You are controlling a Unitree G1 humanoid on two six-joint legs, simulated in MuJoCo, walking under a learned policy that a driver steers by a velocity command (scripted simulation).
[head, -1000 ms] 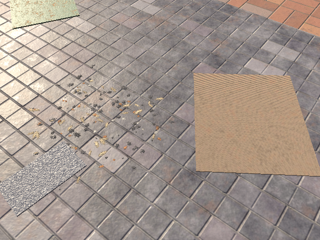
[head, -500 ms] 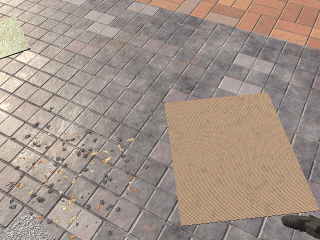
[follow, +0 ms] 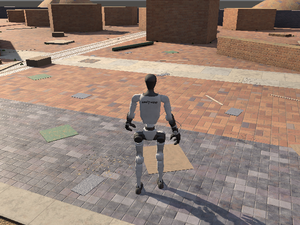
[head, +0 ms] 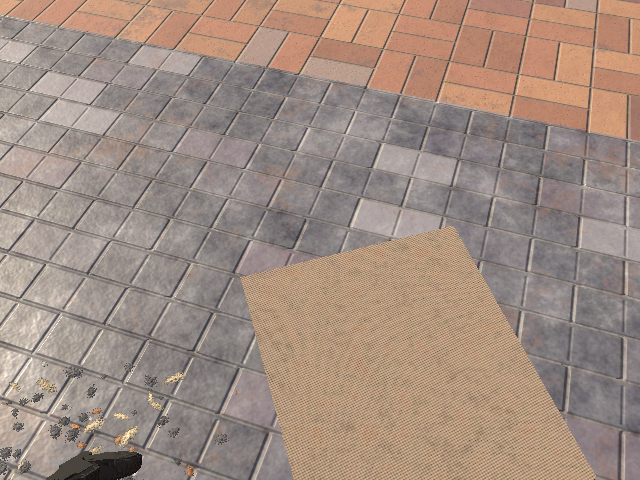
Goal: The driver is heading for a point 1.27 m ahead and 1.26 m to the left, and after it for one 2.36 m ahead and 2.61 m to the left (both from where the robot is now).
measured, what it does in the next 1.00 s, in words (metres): steps on the spot, turning left: left foot, then right foot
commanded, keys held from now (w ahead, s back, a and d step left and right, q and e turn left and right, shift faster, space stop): q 1.00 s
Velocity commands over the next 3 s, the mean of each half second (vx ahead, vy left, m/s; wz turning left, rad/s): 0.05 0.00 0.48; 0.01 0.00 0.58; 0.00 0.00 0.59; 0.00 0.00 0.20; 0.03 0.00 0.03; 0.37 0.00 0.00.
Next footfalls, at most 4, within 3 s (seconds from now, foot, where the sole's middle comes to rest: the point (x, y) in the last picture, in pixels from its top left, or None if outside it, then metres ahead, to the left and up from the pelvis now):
0.40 left None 0.06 0.14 -0.77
0.88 right None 0.15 -0.06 -0.77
1.30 left None -0.02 0.14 -0.77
1.74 right None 0.16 0.00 -0.77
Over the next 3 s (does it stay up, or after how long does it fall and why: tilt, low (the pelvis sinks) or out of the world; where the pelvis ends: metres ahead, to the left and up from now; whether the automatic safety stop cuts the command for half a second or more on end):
stays up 0.11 0.21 0.01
